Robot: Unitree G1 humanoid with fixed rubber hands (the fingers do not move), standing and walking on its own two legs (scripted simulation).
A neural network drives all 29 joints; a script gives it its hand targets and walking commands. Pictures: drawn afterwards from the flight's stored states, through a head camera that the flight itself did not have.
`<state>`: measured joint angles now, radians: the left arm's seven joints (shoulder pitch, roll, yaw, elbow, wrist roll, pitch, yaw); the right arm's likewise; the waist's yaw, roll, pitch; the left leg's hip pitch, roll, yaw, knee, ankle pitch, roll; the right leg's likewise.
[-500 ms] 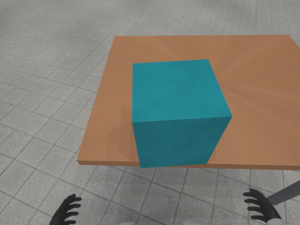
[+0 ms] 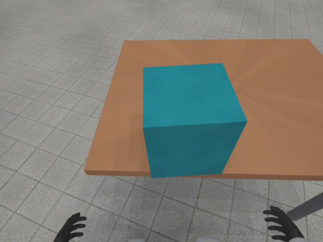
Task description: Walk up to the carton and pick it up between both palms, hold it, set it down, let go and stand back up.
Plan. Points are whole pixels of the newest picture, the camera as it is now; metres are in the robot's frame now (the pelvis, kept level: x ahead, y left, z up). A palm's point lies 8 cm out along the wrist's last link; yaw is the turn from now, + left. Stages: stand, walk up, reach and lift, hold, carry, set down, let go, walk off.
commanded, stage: stand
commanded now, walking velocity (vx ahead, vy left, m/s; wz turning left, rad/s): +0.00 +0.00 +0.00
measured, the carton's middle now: (184, 123) +0.40 -0.05 +0.04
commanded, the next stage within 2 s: walk up in 0.76 s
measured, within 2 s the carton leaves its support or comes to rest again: neither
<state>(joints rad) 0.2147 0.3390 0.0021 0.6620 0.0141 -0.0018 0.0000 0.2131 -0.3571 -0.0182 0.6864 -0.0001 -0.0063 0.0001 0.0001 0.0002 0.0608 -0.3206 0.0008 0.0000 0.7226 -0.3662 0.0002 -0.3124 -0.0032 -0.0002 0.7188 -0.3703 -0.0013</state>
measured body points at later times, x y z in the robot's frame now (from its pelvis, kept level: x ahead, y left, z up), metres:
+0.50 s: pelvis -0.01 +0.00 +0.01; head +0.00 +0.00 +0.45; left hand +0.12 +0.28 -0.09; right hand +0.12 -0.29 -0.09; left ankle +0.01 +0.12 -0.72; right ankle +0.01 -0.12 -0.72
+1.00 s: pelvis -0.02 +0.00 +0.01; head -0.01 +0.00 +0.46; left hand +0.10 +0.28 -0.09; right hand +0.10 -0.29 -0.09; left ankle +0.01 +0.12 -0.72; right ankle +0.01 -0.12 -0.72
